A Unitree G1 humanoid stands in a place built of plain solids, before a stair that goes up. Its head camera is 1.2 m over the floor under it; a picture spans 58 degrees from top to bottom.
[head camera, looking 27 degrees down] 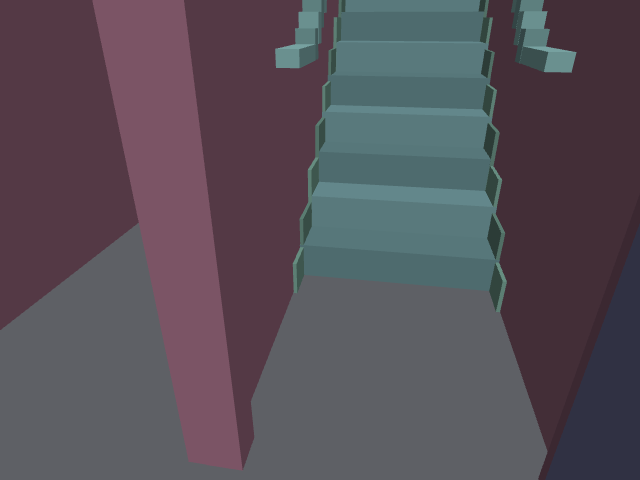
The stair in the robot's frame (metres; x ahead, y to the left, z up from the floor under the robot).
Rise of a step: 0.18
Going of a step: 0.23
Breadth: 0.98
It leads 9 degrees to the right of straight ahead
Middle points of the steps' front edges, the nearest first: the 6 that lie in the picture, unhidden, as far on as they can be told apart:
1.87 -0.38 0.18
2.10 -0.42 0.36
2.33 -0.45 0.53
2.56 -0.49 0.71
2.79 -0.53 0.89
3.02 -0.57 1.07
